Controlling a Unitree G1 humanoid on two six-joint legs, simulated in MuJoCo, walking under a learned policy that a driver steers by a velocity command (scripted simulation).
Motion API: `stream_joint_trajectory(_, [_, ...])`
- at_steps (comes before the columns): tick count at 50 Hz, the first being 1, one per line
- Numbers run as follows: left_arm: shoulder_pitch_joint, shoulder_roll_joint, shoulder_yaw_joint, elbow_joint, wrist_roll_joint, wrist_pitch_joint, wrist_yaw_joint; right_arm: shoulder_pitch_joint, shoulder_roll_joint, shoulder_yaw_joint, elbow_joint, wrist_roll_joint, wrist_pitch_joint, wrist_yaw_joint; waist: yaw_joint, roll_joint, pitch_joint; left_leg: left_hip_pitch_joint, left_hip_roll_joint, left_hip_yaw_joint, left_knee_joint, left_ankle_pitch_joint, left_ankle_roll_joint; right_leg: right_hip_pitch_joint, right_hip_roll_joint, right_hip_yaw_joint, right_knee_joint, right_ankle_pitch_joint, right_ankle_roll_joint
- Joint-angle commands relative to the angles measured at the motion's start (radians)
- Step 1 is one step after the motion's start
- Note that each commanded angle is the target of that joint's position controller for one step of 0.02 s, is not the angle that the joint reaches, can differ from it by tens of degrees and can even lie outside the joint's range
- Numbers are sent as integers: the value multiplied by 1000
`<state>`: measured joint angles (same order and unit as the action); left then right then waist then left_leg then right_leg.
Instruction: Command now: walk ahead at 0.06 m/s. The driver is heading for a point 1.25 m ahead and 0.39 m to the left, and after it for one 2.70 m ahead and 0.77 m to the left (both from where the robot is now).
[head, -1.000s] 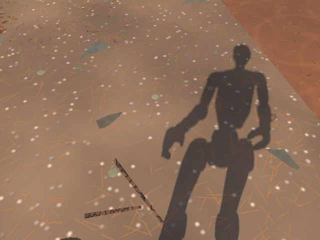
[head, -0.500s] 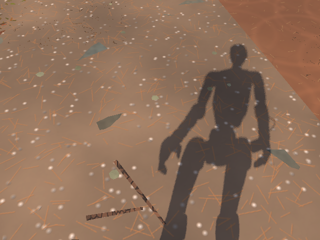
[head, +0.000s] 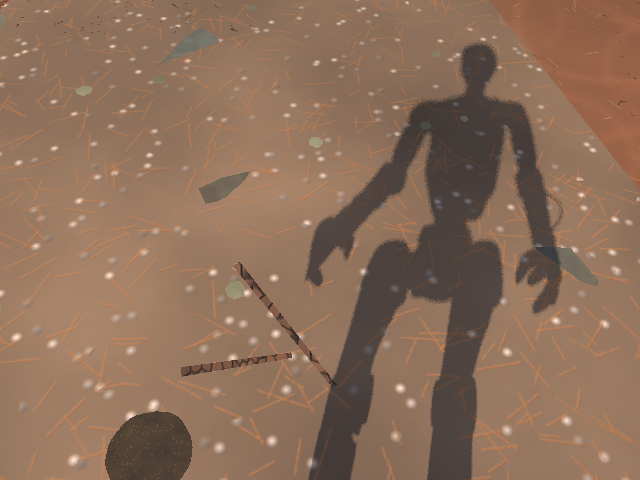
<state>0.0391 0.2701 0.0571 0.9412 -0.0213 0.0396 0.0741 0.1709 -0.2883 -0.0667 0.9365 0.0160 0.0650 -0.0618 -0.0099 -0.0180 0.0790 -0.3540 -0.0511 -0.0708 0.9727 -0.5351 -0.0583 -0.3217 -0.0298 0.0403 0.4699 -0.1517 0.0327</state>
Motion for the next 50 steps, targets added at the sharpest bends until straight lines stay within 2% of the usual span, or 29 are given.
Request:
stream_joint_trajectory(1, [11,127,21,5,-25,-2,3,226,-14,-2,38,6,-17,42,-65,-201,-223,316,51,133,-395,153,13,8,-127,118,-149,-305,-138])
stream_joint_trajectory(2, [37,113,22,7,-14,0,1,241,-11,-2,64,11,-19,55,-68,-83,-144,340,8,164,-511,116,39,-73,-56,45,-4,-452,-111])
stream_joint_trajectory(3, [7,63,13,-19,15,-7,-10,308,-18,6,88,0,-29,60,-92,142,-80,400,52,29,-565,-39,77,-276,22,-31,269,-528,-65])
stream_joint_trajectory(4, [-26,-35,-14,-65,29,-28,-32,290,-35,36,49,-13,-43,59,-47,316,-20,321,255,-257,-583,-96,122,-491,37,-38,596,-502,-30])
stream_joint_trajectory(5, [-165,33,6,-161,-37,-65,-49,309,-188,0,28,-60,-83,74,-95,411,83,128,440,-764,-958,-558,304,-658,54,129,581,-376,-71])
stream_joint_trajectory(6, [-230,125,25,-191,-78,-93,-47,180,-185,5,-5,-70,-126,65,-37,224,219,100,477,-817,-1035,-565,297,-718,4,157,627,-198,-96])
stream_joint_trajectory(7, [-185,155,35,-166,-55,-102,-42,102,-163,14,-17,-58,-147,55,8,166,224,134,445,-657,-959,-359,241,-731,-12,164,617,-63,-97])
stream_joint_trajectory(8, [-106,138,35,-124,-5,-100,-41,81,-152,16,-34,-41,-158,52,25,131,162,173,374,-504,-909,-231,194,-665,-36,123,607,12,-81])
stream_joint_trajectory(9, [-80,131,38,-116,21,-105,-45,98,-138,17,-40,-26,-169,50,19,133,125,198,337,-410,-896,-134,183,-628,-38,82,581,84,-56])
stream_joint_trajectory(11, [-70,76,34,-115,18,-108,-57,223,-56,39,-6,-12,-181,51,-12,140,74,251,290,-285,-890,20,183,-586,-35,23,581,177,-28])
stream_joint_trajectory(12, [-56,52,24,-107,95,-60,-110,274,-89,17,21,-26,-159,66,-13,80,59,209,231,-232,-923,-1,180,-508,-10,-51,594,139,-25])
stream_joint_trajectory(13, [-62,31,23,-118,88,-38,-128,296,-79,16,21,-31,-150,70,-20,103,73,210,224,-201,-925,35,185,-512,-11,-65,599,136,-19])
stream_joint_trajectory(15, [-83,31,22,-133,68,-23,-136,357,-50,18,31,-32,-145,71,-40,124,73,273,231,-172,-932,73,200,-551,-18,-74,578,139,-10])
stream_joint_trajectory(19, [-174,53,19,-172,68,-37,-133,437,-41,15,47,-33,-154,58,-86,128,75,458,274,-160,-959,134,242,-637,-29,-100,466,113,-8])
stream_joint_trajectory(23, [-277,44,2,-238,64,-55,-145,472,-39,14,69,-40,-161,45,-113,154,112,576,312,-116,-983,277,263,-623,-29,-138,308,43,-62])
stream_joint_trajectory(26, [-261,43,-10,-277,59,-66,-141,458,-64,11,95,-50,-160,41,-70,180,106,609,321,-25,-902,758,251,-480,17,-191,197,-92,-144])
stream_joint_trajectory(28, [-44,66,1,-232,52,-72,-113,426,-99,6,100,-52,-157,40,45,215,-27,526,324,38,-620,1447,229,-111,123,-237,185,-171,-196])
stream_joint_trajectory(29, [201,101,20,-161,44,-82,-96,382,-127,-1,94,-47,-155,40,160,205,-148,420,315,63,-371,1525,214,171,140,-206,159,-152,-219])
stream_joint_trajectory(30, [415,169,45,-102,56,-93,-79,331,-120,0,67,-41,-158,44,257,139,-262,166,260,81,-51,1243,198,492,12,-27,110,-273,-243])
stream_joint_trajectory(31, [512,278,71,-74,86,-103,-77,380,47,35,7,-8,-174,73,182,-192,-391,-228,55,54,348,364,163,766,-301,552,-71,-809,-320])
stream_joint_trajectory(32, [468,217,56,-65,65,-110,-92,276,-37,12,-9,-15,-196,74,180,-106,-345,-342,3,-110,453,140,214,680,-335,846,-269,-845,-278])
stream_joint_trajectory(33, [358,180,48,-55,67,-112,-93,179,-61,-1,-48,-10,-195,74,110,-64,-151,-425,69,-80,484,252,226,545,-299,660,-250,-678,-255])
stream_joint_trajectory(34, [314,118,35,-57,65,-119,-96,162,-49,7,-52,-13,-198,78,81,20,-88,-393,119,-49,442,329,223,405,-273,498,-262,-497,-257])
stream_joint_trajectory(37, [274,14,-3,-26,54,-139,-91,195,25,23,-52,-51,-154,104,-33,-31,-5,-300,185,-16,354,348,180,156,-158,253,-337,-341,-220])
stream_joint_trajectory(39, [315,30,-5,-2,37,-158,-88,123,36,30,-87,-53,-131,115,-43,-27,61,-400,201,15,334,364,158,134,-140,152,-388,-226,-210])
stream_joint_trajectory(42, [373,26,-13,10,41,-178,-94,-56,28,40,-153,-30,-129,118,0,-20,128,-415,142,66,122,502,159,91,-60,-78,-437,156,-137])
stream_joint_trajectory(46, [452,32,-34,35,20,-193,-74,-185,46,61,-197,-24,-141,133,21,-6,96,-223,49,249,-217,712,185,173,-64,-219,-459,767,-70])
stream_joint_trajectory(48, [450,93,-26,22,25,-194,-49,-144,11,56,-175,-26,-140,131,-16,-63,14,-131,-9,279,-285,735,207,329,-108,-248,-363,1120,-40])
stream_joint_trajectory(50, [418,162,-7,1,46,-166,-16,21,-57,36,-126,-32,-130,119,-113,-110,-105,27,-86,285,-303,631,228,439,-145,-257,-93,1378,-19])
